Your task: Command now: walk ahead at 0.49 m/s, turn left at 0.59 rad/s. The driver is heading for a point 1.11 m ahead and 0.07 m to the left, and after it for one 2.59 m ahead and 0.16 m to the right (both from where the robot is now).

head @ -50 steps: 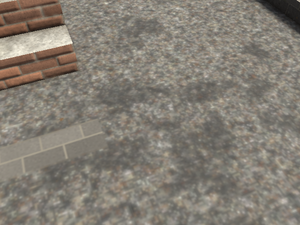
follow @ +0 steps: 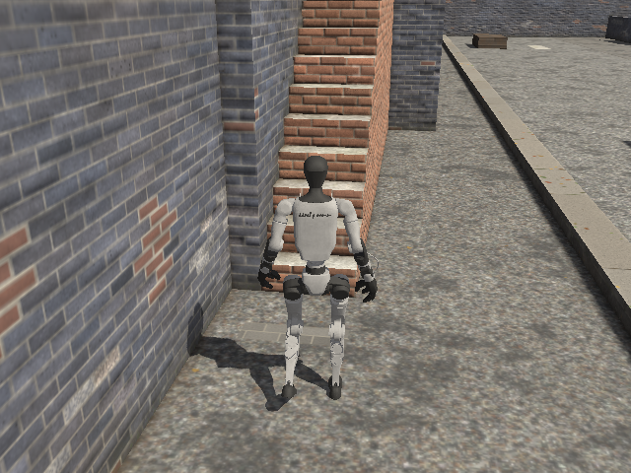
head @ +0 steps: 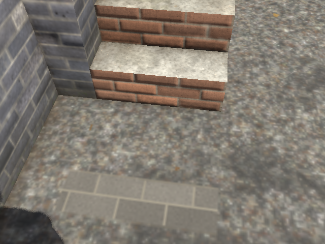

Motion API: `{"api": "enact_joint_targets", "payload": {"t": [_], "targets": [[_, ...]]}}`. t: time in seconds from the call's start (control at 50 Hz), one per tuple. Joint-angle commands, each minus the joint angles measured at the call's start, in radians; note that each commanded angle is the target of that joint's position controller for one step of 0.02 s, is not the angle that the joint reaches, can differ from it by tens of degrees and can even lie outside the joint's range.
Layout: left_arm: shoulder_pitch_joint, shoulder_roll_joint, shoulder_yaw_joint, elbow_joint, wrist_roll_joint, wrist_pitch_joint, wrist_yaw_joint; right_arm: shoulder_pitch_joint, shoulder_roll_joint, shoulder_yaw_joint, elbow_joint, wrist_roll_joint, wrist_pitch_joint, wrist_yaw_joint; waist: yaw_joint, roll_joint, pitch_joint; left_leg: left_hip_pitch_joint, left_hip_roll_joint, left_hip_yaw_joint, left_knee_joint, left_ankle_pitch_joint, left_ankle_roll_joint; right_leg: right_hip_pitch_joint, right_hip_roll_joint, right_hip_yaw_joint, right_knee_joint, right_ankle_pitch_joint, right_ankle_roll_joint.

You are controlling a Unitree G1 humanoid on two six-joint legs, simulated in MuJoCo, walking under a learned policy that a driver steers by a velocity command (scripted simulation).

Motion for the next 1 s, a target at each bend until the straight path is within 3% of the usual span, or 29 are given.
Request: {"api": "enact_joint_targets", "payload": {"t": [0.02, 0.1, 0.2, 0.28, 0.3, 0.34, 0.36, 0.38, 0.4, 0.42, 0.44, 0.46, 0.48, 0.5, 0.52, 0.56, 0.62, 0.64, 0.72, 0.82, 0.86, 0.88, 0.9, 0.92, 0.94, 0.96, 0.98, 1.0], "targets": [[0.028, 0.084, 0.024, -0.021, -0.001, -0.014, -0.005, 0.033, -0.034, -0.014, -0.083, 0.005, 0.007, 0.005, -0.001, -0.111, -0.047, -0.178, 0.124, -0.027, -0.005, 0.055, -0.002, 0.160, -0.285, 0.261, -0.271, 0.017, -0.168], [0.053, 0.140, 0.045, 0.009, -0.006, -0.019, -0.005, -0.058, -0.032, -0.009, -0.145, -0.010, 0.017, 0.005, 0.006, -0.079, -0.011, -0.273, 0.149, -0.026, -0.145, 0.171, -0.020, 0.174, -0.308, 0.141, -0.311, 0.129, -0.193], [0.084, 0.177, 0.051, 0.020, -0.011, 0.002, 0.002, -0.212, -0.026, 0.000, -0.199, -0.007, -0.001, 0.040, 0.061, -0.075, 0.010, -0.244, 0.126, 0.054, -0.424, 0.387, -0.013, 0.233, -0.277, -0.021, -0.284, 0.176, -0.146], [0.135, 0.215, 0.060, 0.038, -0.030, 0.027, 0.003, -0.311, -0.038, -0.001, -0.260, -0.003, 0.005, 0.063, 0.090, -0.088, 0.045, -0.243, 0.103, 0.106, -0.544, 0.308, 0.015, 0.340, -0.319, -0.057, -0.246, 0.158, -0.114], [0.139, 0.224, 0.063, 0.041, -0.035, 0.035, 0.004, -0.316, -0.047, -0.004, -0.272, -0.004, 0.006, 0.067, 0.084, -0.094, 0.047, -0.234, 0.090, 0.123, -0.561, 0.256, 0.029, 0.369, -0.330, -0.067, -0.217, 0.207, -0.105], [0.126, 0.249, 0.069, 0.038, -0.039, 0.051, 0.012, -0.254, -0.091, -0.026, -0.275, -0.008, 0.011, 0.064, 0.031, -0.133, -0.002, -0.105, 0.023, 0.187, -0.591, 0.135, 0.066, 0.396, -0.325, -0.112, -0.068, 0.521, -0.075], [0.111, 0.249, 0.068, 0.034, -0.041, 0.061, 0.017, -0.122, -0.125, -0.049, -0.244, -0.007, 0.012, 0.059, -0.048, -0.125, -0.070, 0.072, -0.035, 0.222, -0.654, 0.164, 0.096, 0.365, -0.294, -0.152, 0.119, 0.664, -0.050], [0.124, 0.226, 0.057, 0.018, -0.018, 0.059, 0.021, 0.083, -0.206, -0.091, -0.187, -0.011, 0.022, 0.043, -0.132, -0.074, -0.181, 0.389, -0.058, 0.169, -0.657, 0.208, 0.133, 0.187, -0.240, -0.168, 0.389, 0.589, -0.002], [0.184, 0.097, 0.014, -0.037, 0.029, 0.039, 0.010, 0.141, -0.346, -0.121, -0.181, -0.007, 0.030, 0.024, -0.076, 0.223, -0.243, 0.735, 0.216, -0.310, -0.709, 0.178, 0.267, -0.264, -0.113, -0.149, 0.775, -0.171, 0.063], [0.163, 0.096, 0.000, -0.061, -0.001, -0.006, -0.005, 0.147, -0.321, -0.100, -0.218, -0.015, 0.012, 0.030, -0.079, 0.237, -0.429, 0.855, 0.352, -0.753, -0.920, 0.007, 0.391, -0.449, -0.013, 0.097, 0.963, -0.486, 0.062], [0.071, 0.182, 0.024, -0.074, -0.051, -0.023, -0.012, 0.152, -0.217, -0.070, -0.197, -0.021, -0.008, 0.044, -0.109, 0.107, -0.333, 0.797, 0.334, -0.638, -0.953, 0.072, 0.324, -0.523, -0.064, 0.154, 1.002, -0.405, 0.043], [0.041, 0.167, 0.014, -0.079, -0.050, -0.028, -0.013, 0.117, -0.190, -0.058, -0.194, -0.020, -0.017, 0.047, -0.082, 0.056, -0.233, 0.673, 0.312, -0.506, -0.941, 0.164, 0.300, -0.533, -0.097, 0.131, 0.951, -0.327, 0.028], [0.040, 0.159, 0.010, -0.070, -0.024, -0.023, -0.003, 0.027, -0.158, -0.046, -0.211, -0.017, -0.018, 0.045, -0.037, -0.029, -0.172, 0.520, 0.276, -0.382, -0.930, 0.270, 0.266, -0.469, -0.148, 0.128, 0.876, -0.249, 0.029], [0.054, 0.164, 0.015, -0.060, -0.009, -0.014, -0.001, -0.030, -0.126, -0.030, -0.221, -0.031, -0.018, 0.041, -0.004, -0.011, -0.137, 0.407, 0.236, -0.290, -0.947, 0.358, 0.245, -0.391, -0.180, 0.129, 0.814, -0.203, 0.031], [0.071, 0.162, 0.013, -0.052, -0.010, -0.004, -0.008, -0.045, -0.113, -0.020, -0.222, -0.045, -0.019, 0.035, 0.012, 0.005, -0.132, 0.345, 0.216, -0.260, -0.978, 0.369, 0.237, -0.334, -0.192, 0.132, 0.793, -0.167, 0.032], [0.082, 0.132, 0.009, -0.050, -0.004, 0.012, -0.014, -0.042, -0.129, -0.018, -0.207, -0.039, -0.026, 0.027, 0.032, 0.016, -0.114, 0.289, 0.197, -0.195, -1.021, 0.425, 0.239, -0.314, -0.186, 0.116, 0.736, -0.113, 0.047], [-0.014, 0.114, 0.003, -0.085, 0.009, 0.021, -0.015, 0.008, -0.140, -0.016, -0.172, -0.033, -0.028, 0.008, 0.009, 0.017, -0.048, 0.270, 0.164, -0.111, -1.064, 0.428, 0.222, -0.375, -0.172, 0.101, 0.575, 0.042, 0.073], [-0.055, 0.120, 0.003, -0.100, 0.005, 0.021, -0.014, 0.028, -0.147, -0.015, -0.157, -0.042, -0.029, 0.006, -0.004, 0.016, -0.035, 0.265, 0.152, -0.080, -1.066, 0.429, 0.206, -0.363, -0.161, 0.099, 0.487, 0.113, 0.077], [-0.168, 0.091, -0.008, -0.139, -0.009, 0.016, -0.030, 0.097, -0.164, -0.012, -0.097, -0.030, -0.032, -0.007, -0.054, 0.050, 0.014, 0.316, 0.146, -0.040, -1.081, 0.329, 0.163, -0.324, -0.103, 0.074, 0.221, 0.296, 0.076], [-0.251, 0.098, -0.010, -0.194, -0.023, 0.009, -0.070, 0.131, -0.164, -0.009, -0.027, -0.037, -0.025, -0.008, -0.076, 0.046, 0.069, 0.502, 0.239, -0.027, -1.035, 0.384, 0.138, -0.423, -0.089, 0.087, 0.133, 0.197, 0.005], [-0.234, 0.105, -0.009, -0.207, -0.024, 0.006, -0.085, 0.106, -0.173, -0.009, -0.015, -0.039, -0.019, -0.013, -0.055, 0.052, 0.054, 0.540, 0.254, 0.011, -0.979, 0.546, 0.114, -0.391, -0.065, 0.074, 0.120, 0.108, -0.033], [-0.201, 0.117, -0.004, -0.207, -0.022, 0.007, -0.088, 0.086, -0.184, -0.009, -0.016, -0.042, -0.016, -0.015, -0.033, 0.064, 0.021, 0.538, 0.248, 0.038, -0.927, 0.719, 0.100, -0.316, -0.036, 0.048, 0.122, 0.063, -0.052], [-0.140, 0.139, 0.006, -0.197, -0.019, 0.009, -0.085, 0.076, -0.196, -0.010, -0.017, -0.047, -0.012, -0.019, -0.001, 0.082, -0.035, 0.541, 0.239, 0.059, -0.845, 0.917, 0.086, -0.214, 0.000, 0.016, 0.137, 0.019, -0.071], [-0.033, 0.129, -0.002, -0.138, 0.061, 0.033, -0.065, 0.094, -0.170, -0.008, -0.012, -0.104, -0.031, -0.008, 0.015, 0.122, -0.068, 0.549, 0.169, 0.130, -0.722, 0.994, 0.056, -0.089, 0.052, -0.024, 0.079, -0.055, -0.101], [0.138, 0.163, 0.015, -0.091, 0.075, 0.034, -0.047, 0.106, -0.161, -0.003, -0.009, -0.099, -0.034, -0.011, 0.087, 0.100, -0.151, 0.435, 0.151, 0.163, -0.499, 0.957, 0.039, 0.155, 0.051, -0.001, 0.081, -0.038, -0.141], [0.273, 0.266, 0.046, -0.085, 0.080, 0.034, -0.030, 0.153, -0.118, 0.012, -0.050, -0.072, -0.037, -0.009, 0.123, -0.064, -0.282, 0.125, 0.087, 0.205, -0.145, 0.626, 0.009, 0.481, -0.182, 0.339, 0.086, -0.181, -0.222], [0.260, 0.338, 0.074, -0.092, 0.050, 0.043, -0.024, 0.182, -0.098, 0.010, -0.078, -0.057, -0.045, 0.000, 0.078, -0.329, -0.402, -0.139, -0.103, 0.148, 0.164, -0.110, -0.021, 0.653, -0.404, 0.905, -0.092, -0.074, -0.354], [0.189, 0.308, 0.071, -0.098, 0.014, 0.046, -0.026, 0.077, -0.148, 0.007, -0.075, -0.063, -0.045, -0.001, 0.065, -0.219, -0.321, -0.217, -0.024, 0.002, 0.173, -0.010, -0.002, 0.601, -0.349, 0.834, -0.140, -0.015, -0.310]]}}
